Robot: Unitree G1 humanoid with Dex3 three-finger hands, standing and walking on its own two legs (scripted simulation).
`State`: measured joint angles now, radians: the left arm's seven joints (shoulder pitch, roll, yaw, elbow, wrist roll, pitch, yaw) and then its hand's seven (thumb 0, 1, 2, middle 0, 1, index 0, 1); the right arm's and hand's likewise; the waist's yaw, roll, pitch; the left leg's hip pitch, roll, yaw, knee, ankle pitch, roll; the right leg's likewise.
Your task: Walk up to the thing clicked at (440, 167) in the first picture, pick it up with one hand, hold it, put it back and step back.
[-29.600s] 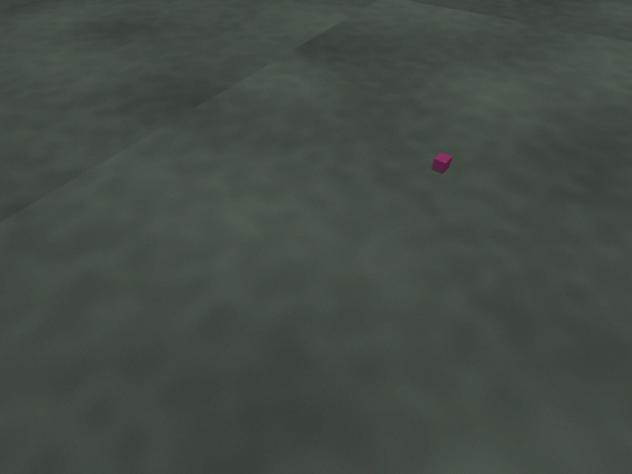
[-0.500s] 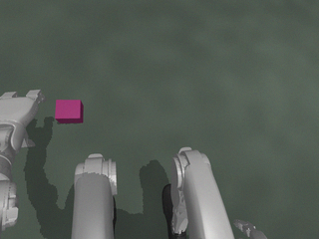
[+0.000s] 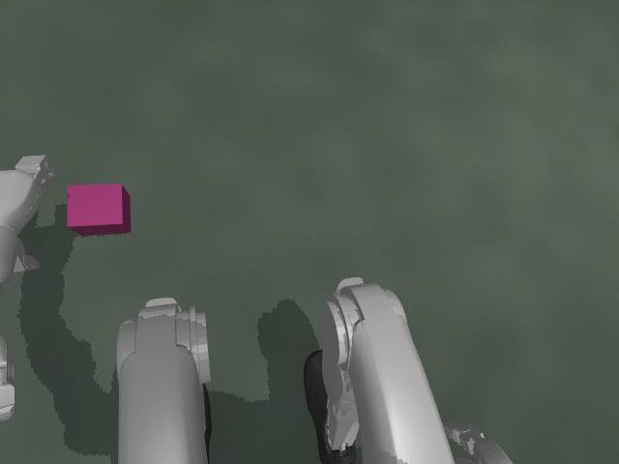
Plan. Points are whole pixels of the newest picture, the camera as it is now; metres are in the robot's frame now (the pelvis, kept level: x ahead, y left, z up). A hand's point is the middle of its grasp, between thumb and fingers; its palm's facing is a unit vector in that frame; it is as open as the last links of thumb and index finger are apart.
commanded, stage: rise first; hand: left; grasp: from above
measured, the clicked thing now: (100, 210) +0.49 +0.28 -0.31
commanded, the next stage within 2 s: approach in 1.70 s
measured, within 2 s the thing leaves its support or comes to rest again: neither
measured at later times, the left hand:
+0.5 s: hand (30, 222) +0.43 +0.32 -0.18, palm faces -0.45 -0.08 -0.89, open 13.0 cm
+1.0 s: hand (35, 215) +0.44 +0.32 -0.19, palm faces -0.44 -0.07 -0.90, open 13.1 cm
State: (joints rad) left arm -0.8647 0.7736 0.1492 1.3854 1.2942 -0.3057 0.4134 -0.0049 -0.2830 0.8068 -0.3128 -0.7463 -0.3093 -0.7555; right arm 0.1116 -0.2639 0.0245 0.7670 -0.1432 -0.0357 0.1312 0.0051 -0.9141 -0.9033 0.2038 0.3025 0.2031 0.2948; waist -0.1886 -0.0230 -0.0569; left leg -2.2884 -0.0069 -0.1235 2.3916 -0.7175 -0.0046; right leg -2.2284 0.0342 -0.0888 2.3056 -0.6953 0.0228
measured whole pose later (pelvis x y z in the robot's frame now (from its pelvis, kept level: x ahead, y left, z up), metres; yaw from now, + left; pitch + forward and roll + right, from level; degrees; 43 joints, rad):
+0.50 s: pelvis +0.00 +0.00 +0.00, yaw -1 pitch +34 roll -9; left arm -0.89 0.79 0.13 1.42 1.29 -0.29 0.41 0.00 -0.32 0.84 -0.29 -0.78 -0.28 -0.79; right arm 0.13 -0.27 0.06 0.74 -0.14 -0.04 0.14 0.00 -0.91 -0.90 0.20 0.30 0.20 0.29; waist -0.22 -0.03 -0.04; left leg -2.30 -0.01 -0.13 2.41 -0.71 0.00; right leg -2.23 0.04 -0.10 2.31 -0.68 0.03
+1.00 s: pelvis +0.00 +0.00 -0.01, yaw -2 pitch +33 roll -9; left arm -0.92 0.84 0.14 1.46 1.29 -0.27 0.42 0.00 -0.34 0.86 -0.28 -0.80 -0.27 -0.81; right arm 0.15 -0.27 0.10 0.75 -0.15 -0.05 0.14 0.00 -0.91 -0.90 0.20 0.30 0.20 0.29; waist -0.25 -0.03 -0.02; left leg -2.32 -0.01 -0.15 2.44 -0.70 0.00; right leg -2.25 0.04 -0.11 2.33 -0.67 0.03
